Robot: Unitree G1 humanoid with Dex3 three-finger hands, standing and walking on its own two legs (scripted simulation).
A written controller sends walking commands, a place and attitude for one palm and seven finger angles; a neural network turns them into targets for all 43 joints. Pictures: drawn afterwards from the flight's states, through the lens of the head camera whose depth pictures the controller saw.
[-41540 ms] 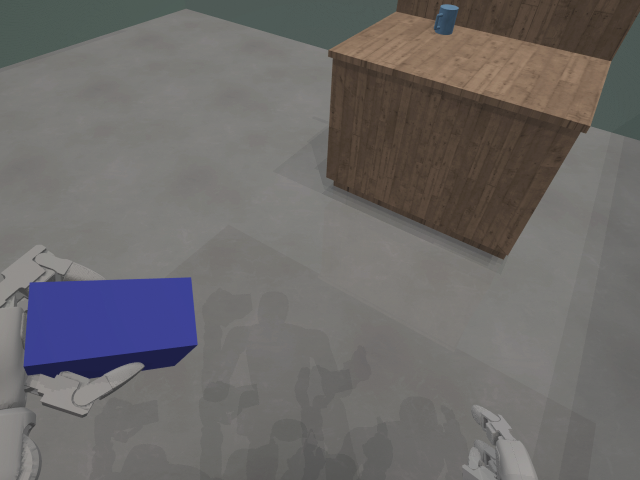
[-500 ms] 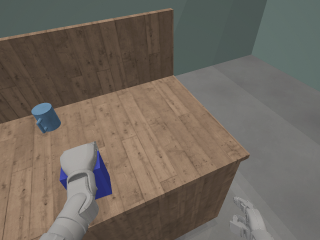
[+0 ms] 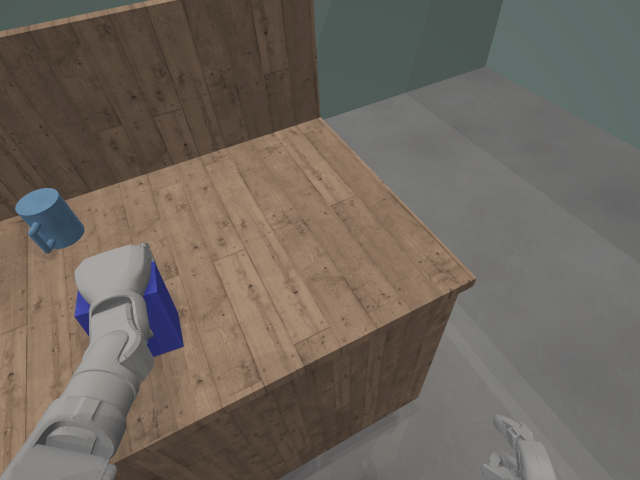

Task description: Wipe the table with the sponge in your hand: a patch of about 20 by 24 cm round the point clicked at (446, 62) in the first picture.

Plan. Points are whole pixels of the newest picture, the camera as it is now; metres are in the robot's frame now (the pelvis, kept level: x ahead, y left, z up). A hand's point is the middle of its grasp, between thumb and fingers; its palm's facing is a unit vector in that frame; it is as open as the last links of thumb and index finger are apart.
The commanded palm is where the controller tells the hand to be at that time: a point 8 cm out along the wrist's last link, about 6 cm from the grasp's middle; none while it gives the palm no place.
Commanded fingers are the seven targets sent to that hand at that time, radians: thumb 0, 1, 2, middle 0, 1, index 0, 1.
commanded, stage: wipe forward along the middle lane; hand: left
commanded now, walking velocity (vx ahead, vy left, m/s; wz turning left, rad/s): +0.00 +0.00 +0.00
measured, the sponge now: (139, 325) +0.33 +0.31 -0.03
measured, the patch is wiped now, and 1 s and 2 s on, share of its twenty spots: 1.00 1.00 1.00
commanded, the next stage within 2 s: slide back across to the first lane in 0.74 s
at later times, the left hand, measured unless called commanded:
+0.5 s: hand (119, 268) +0.39 +0.34 +0.03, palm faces -0.13 -0.01 -0.99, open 10.3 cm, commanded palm +0.37 +0.34 +0.06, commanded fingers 0.00 0.10 1.30 -1.20 -1.60 -1.20 -1.60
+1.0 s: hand (107, 252) +0.42 +0.37 +0.03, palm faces -0.10 -0.03 -0.99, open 10.3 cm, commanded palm +0.39 +0.37 +0.07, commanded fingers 0.00 0.10 1.30 -1.20 -1.60 -1.20 -1.60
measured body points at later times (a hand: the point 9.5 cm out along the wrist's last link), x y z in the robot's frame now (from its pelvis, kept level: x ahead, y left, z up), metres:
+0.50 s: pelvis +0.00 +0.01 +0.00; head +0.06 -0.01 +0.44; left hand +0.39 +0.33 +0.08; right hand +0.12 -0.26 -0.13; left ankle +0.01 +0.15 -0.72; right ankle +0.05 -0.07 -0.72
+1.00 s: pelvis +0.01 +0.05 +0.00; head +0.07 +0.04 +0.44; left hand +0.42 +0.37 +0.08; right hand +0.09 -0.21 -0.13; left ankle +0.01 +0.15 -0.72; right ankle +0.05 -0.07 -0.72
